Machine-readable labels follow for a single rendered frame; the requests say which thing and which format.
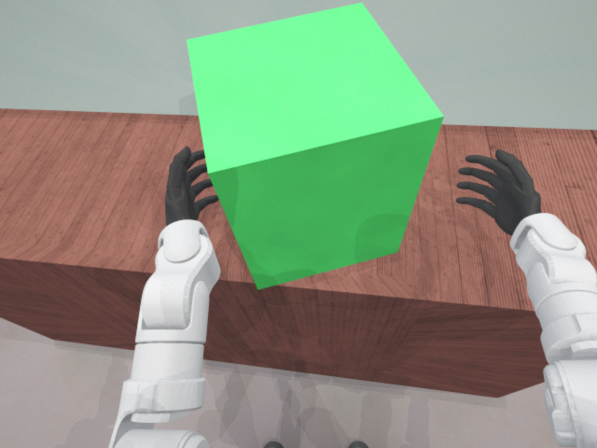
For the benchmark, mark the robot right hand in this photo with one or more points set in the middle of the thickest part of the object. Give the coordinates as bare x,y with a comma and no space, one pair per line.
515,197

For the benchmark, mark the left robot forearm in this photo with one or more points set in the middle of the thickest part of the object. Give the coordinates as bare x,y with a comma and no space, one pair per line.
166,380

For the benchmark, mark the right robot upper arm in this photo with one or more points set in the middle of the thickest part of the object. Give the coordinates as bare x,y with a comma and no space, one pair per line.
571,402

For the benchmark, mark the pedestal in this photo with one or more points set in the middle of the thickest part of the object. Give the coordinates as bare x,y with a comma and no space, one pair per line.
82,206

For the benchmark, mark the robot left hand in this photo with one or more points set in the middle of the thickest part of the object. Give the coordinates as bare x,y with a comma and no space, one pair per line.
180,196

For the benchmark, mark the left robot upper arm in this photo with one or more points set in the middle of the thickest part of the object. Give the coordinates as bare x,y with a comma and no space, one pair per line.
162,438

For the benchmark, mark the carton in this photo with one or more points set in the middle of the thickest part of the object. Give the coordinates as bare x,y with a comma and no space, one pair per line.
316,136

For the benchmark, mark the right robot forearm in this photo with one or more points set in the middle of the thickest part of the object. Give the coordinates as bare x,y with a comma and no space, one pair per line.
561,284

